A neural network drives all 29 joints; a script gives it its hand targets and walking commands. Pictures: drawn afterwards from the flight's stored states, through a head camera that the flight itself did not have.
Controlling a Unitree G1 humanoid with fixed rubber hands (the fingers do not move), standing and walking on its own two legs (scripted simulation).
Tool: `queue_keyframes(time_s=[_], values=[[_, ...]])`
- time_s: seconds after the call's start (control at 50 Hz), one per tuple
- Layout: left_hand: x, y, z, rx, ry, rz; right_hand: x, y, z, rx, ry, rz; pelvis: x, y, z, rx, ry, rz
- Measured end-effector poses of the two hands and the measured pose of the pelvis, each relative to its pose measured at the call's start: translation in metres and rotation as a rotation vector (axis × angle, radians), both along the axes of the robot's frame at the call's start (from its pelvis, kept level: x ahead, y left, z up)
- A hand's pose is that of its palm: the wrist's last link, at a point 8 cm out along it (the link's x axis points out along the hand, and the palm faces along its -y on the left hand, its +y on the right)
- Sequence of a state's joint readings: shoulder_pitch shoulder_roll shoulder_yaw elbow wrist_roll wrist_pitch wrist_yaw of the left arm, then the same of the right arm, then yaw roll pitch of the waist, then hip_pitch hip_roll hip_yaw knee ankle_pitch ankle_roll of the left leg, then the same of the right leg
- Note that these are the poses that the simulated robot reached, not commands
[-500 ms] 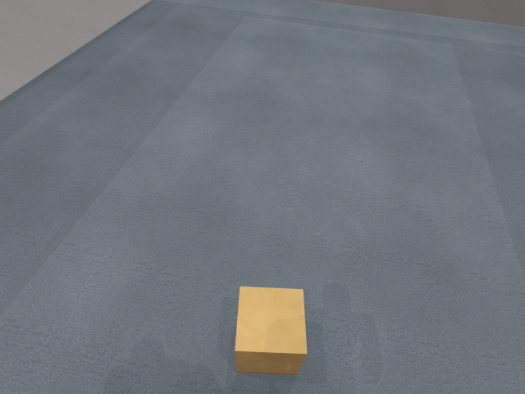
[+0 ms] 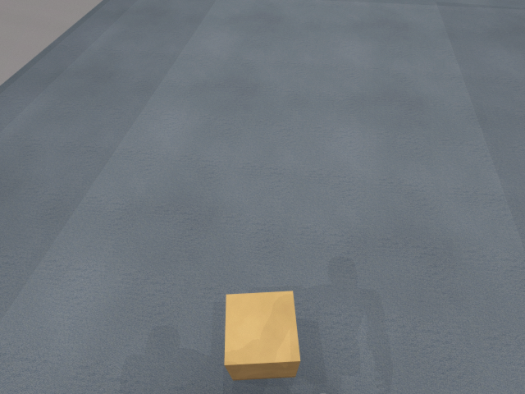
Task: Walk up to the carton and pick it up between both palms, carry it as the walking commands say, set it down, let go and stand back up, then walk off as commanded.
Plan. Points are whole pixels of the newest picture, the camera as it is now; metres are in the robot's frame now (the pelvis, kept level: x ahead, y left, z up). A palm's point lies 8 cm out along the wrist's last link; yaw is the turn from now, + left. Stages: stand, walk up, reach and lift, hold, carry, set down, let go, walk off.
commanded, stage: walk up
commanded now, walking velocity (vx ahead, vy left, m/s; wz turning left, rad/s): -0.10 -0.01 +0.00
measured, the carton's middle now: (261, 337) +0.37 +0.02 -0.64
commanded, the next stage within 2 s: none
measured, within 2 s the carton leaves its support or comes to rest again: neither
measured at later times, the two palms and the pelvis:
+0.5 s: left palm out of the picture -0.04 +0.24 -0.13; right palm out of the picture -0.05 -0.22 -0.11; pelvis -0.05 +0.01 +0.02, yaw +1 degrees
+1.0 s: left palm out of the picture -0.07 +0.20 -0.13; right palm out of the picture -0.07 -0.23 -0.13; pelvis -0.06 -0.01 +0.02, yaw +1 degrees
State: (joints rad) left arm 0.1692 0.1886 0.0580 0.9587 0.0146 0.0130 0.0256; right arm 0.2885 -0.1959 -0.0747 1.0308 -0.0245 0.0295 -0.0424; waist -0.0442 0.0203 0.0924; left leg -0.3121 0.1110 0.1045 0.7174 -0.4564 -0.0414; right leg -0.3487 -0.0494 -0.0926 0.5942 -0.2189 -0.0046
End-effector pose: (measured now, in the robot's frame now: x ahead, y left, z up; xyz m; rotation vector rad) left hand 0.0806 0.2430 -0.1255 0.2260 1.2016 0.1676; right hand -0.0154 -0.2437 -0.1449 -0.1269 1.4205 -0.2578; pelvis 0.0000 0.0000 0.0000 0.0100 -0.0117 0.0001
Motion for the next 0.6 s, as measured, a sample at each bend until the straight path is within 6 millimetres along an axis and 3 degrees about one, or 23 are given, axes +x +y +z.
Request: queue_keyframes(time_s=[0.12, 0.22, 0.3, 0.36, 0.44, 0.6], values=[[-0.018, -0.008, 0.019, 0.035, -0.017, 0.031, 0.03, -0.017, 0.005, 0.009, -0.062, 0.057, -0.014, -0.011, 0.01, 0.024, 0.01, 0.012], [-0.034, -0.008, 0.021, 0.03, -0.035, 0.043, 0.036, -0.018, 0.012, 0.004, -0.102, 0.081, -0.027, -0.012, 0.013, 0.025, 0.019, 0.014], [-0.054, -0.004, 0.011, -0.004, -0.018, 0.062, 0.024, -0.01, 0.018, -0.005, -0.109, 0.087, -0.037, -0.007, 0.013, 0.008, 0.018, 0.013], [-0.076, 0.002, -0.002, -0.038, 0.02, 0.085, 0.001, 0.0, 0.021, -0.02, -0.099, 0.091, -0.044, 0.0, 0.01, -0.015, 0.014, 0.016], [-0.105, 0.0, -0.002, -0.089, 0.085, 0.109, -0.029, 0.017, 0.032, -0.005, -0.061, 0.091, -0.045, 0.005, 0.02, -0.027, 0.006, 0.017], [-0.14, -0.011, -0.006, -0.087, 0.173, 0.107, -0.024, 0.033, 0.024, 0.044, -0.088, 0.093, -0.047, 0.003, 0.018, -0.003, -0.005, 0.004]])
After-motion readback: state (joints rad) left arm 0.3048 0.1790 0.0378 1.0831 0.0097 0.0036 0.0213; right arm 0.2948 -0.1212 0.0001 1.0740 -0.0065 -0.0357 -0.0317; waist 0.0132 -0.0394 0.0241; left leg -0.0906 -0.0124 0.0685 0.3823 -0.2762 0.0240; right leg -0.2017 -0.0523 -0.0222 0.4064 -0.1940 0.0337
